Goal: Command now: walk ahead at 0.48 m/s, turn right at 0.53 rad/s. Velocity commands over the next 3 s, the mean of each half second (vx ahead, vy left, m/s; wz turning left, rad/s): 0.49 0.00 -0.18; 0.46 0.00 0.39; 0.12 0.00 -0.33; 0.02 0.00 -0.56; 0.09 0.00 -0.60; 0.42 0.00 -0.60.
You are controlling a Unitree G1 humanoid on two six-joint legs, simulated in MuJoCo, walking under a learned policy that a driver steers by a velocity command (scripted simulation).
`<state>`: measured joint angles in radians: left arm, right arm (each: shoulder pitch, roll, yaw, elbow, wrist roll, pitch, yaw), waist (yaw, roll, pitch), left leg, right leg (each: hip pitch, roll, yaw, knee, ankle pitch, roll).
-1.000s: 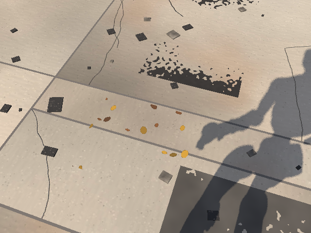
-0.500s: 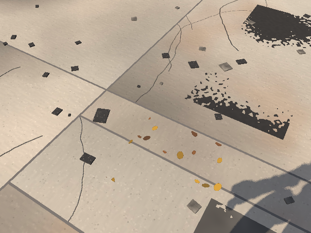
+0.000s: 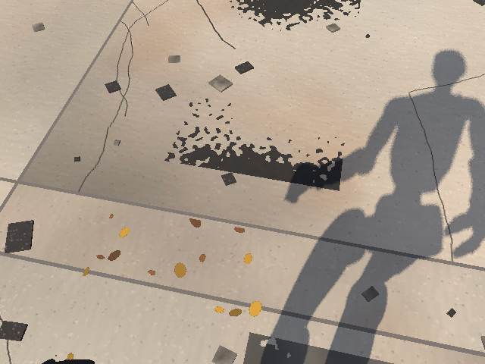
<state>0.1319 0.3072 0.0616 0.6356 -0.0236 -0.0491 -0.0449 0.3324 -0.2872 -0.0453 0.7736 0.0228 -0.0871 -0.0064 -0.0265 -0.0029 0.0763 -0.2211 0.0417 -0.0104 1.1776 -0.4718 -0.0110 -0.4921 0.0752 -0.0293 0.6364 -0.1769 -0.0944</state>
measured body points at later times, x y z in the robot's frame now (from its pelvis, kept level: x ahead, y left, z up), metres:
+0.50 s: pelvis +0.30 +0.04 +0.01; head +0.33 +0.04 +0.45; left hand +0.37 +0.32 -0.12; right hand +0.48 -0.23 -0.07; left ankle +0.40 +0.11 -0.72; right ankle +0.11 -0.07 -0.67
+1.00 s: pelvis +0.58 +0.01 +0.01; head +0.61 +0.02 +0.46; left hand +0.76 +0.29 -0.06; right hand +0.67 -0.27 -0.11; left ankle +0.42 +0.11 -0.67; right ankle +0.70 -0.07 -0.72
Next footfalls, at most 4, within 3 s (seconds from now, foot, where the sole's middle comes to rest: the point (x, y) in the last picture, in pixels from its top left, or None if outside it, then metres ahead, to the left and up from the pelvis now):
0.44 left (207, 357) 0.44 0.11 -0.75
0.94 right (268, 252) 0.74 -0.06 -0.75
1.38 left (194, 253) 0.74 0.16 -0.75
1.80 right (283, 270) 0.68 -0.10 -0.75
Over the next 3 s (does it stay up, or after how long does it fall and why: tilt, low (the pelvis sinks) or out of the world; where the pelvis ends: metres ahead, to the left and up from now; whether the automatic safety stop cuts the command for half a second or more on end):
stays up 0.76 -0.20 0.03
